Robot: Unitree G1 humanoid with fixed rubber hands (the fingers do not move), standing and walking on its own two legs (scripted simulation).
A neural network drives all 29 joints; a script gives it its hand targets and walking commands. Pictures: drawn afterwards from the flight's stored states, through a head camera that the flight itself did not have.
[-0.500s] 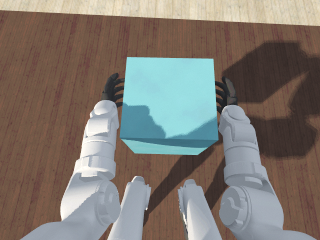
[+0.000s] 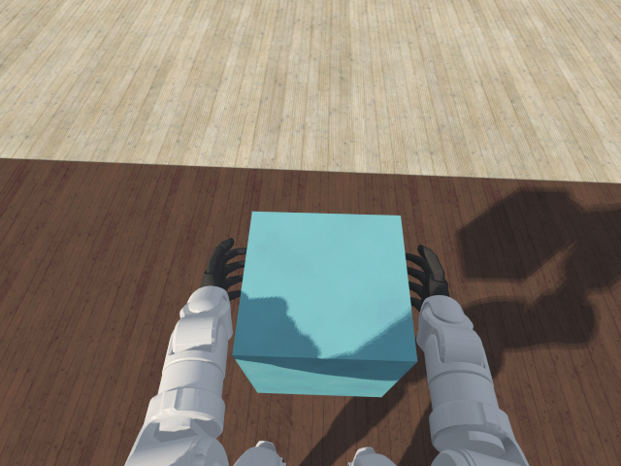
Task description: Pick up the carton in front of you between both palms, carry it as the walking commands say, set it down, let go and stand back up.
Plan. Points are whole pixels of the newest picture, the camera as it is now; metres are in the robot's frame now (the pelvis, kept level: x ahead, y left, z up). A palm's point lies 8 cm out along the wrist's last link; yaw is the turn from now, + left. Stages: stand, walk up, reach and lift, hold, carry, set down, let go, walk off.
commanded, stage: reach and lift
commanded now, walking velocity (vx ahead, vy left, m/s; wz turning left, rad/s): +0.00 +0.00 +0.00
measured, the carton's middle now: (322, 312) +0.34 +0.00 -0.09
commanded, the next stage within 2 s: hold in 1.26 s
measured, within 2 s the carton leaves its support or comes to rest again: neither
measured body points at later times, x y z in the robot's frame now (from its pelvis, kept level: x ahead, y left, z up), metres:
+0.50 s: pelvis +0.01 +0.00 +0.04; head -0.02 +0.00 +0.49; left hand +0.31 +0.15 +0.05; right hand +0.32 -0.15 +0.05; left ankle +0.04 +0.14 -0.70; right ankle +0.03 -0.13 -0.70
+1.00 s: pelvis +0.02 +0.00 +0.05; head -0.01 +0.00 +0.50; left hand +0.32 +0.15 +0.06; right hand +0.33 -0.15 +0.07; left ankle +0.03 +0.14 -0.70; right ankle +0.03 -0.13 -0.70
